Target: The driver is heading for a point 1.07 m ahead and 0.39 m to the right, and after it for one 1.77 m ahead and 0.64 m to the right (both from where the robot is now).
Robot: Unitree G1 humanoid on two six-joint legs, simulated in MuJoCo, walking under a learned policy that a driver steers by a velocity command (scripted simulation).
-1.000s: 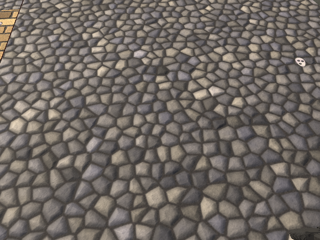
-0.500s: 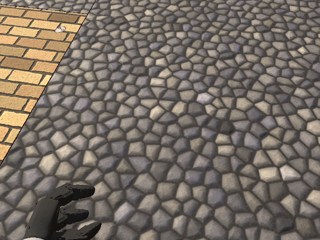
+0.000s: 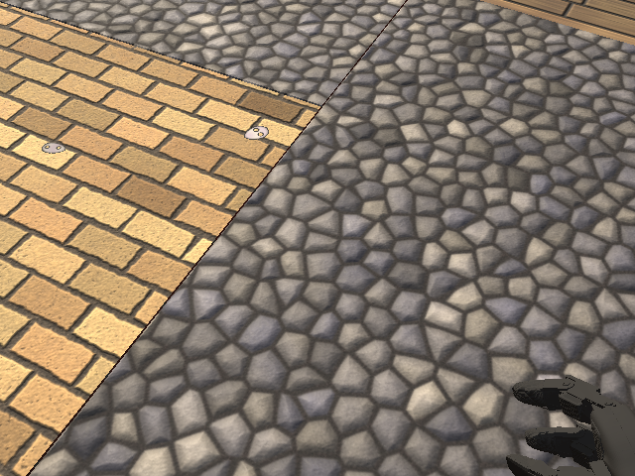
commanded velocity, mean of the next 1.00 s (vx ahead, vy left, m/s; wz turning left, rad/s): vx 1.00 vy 0.00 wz -0.85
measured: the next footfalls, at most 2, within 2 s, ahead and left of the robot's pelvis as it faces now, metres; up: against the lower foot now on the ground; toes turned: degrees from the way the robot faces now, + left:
right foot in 0.38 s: +0.52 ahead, -0.13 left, +0.00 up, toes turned -24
left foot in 0.80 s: +0.97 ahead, -0.19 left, +0.00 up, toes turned -46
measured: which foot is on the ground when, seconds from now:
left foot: down 0.00-0.38, up 0.40-0.78, down 0.80-1.00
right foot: up 0.00-0.36, down 0.38-0.80, up 0.82-1.00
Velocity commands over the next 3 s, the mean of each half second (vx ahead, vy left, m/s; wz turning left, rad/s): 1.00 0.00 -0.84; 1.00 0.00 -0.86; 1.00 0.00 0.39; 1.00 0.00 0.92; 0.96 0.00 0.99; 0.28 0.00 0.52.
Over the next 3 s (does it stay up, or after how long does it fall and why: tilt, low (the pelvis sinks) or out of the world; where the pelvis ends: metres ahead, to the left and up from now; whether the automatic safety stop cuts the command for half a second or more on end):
stays up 2.28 -0.83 0.00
